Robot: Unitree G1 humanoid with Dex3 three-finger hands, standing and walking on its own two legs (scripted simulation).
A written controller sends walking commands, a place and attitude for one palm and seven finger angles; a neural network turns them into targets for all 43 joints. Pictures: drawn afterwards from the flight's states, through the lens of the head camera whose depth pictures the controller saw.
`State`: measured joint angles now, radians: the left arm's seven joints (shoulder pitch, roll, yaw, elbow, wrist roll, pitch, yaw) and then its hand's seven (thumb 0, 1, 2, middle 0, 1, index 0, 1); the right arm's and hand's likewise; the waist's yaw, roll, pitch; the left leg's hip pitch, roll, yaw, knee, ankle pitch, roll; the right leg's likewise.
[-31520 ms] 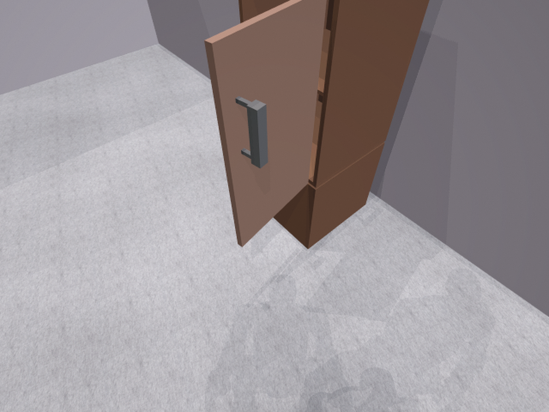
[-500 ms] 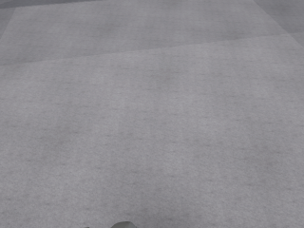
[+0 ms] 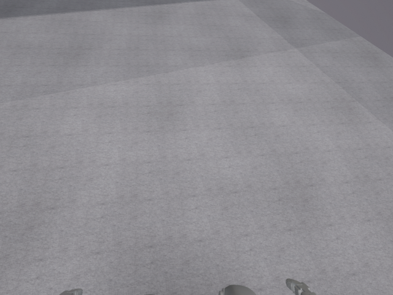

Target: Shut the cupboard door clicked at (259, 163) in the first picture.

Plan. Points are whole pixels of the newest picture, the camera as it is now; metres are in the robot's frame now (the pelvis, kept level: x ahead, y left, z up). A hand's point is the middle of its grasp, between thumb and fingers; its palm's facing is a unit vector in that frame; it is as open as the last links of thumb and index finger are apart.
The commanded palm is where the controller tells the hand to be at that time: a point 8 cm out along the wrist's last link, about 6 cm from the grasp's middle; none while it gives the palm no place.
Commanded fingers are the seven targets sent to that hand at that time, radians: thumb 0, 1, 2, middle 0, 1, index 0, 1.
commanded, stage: turn to face it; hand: left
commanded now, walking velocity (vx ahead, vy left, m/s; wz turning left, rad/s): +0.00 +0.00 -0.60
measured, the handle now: out of the picture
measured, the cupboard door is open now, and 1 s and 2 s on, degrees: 66 66 66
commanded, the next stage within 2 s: none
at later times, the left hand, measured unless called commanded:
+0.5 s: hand (144, 281) +0.16 +0.12 -0.16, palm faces -0.30 -0.92 -0.24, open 7.4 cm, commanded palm none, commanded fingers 0.00 0.90 0.90 -0.20 -0.30 -0.20 -0.30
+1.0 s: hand (154, 243) +0.25 +0.12 -0.16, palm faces -0.54 -0.81 -0.23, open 7.4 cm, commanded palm none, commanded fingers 0.00 0.90 0.90 -0.20 -0.30 -0.20 -0.30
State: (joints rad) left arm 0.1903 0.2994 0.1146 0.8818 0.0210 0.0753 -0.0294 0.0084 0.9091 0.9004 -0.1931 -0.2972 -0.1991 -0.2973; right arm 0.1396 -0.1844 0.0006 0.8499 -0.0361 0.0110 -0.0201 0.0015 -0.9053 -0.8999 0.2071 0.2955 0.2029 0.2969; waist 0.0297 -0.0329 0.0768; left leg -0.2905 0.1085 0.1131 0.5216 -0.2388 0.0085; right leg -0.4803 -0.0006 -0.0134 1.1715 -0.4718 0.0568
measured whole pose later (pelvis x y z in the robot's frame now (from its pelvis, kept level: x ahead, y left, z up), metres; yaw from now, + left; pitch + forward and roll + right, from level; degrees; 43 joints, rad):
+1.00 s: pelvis +0.04 -0.01 +0.00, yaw -36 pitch +1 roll -2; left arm 0.15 0.27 0.10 0.88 0.02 0.09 -0.04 0.01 0.91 0.90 -0.19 -0.30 -0.20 -0.30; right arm 0.22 -0.21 -0.02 0.89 -0.04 0.02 -0.02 0.00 -0.90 -0.90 0.21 0.30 0.20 0.30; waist 0.00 0.01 0.08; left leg -0.24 0.15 0.23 0.50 -0.27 -0.01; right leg -0.41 -0.05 -0.05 0.92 -0.44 0.06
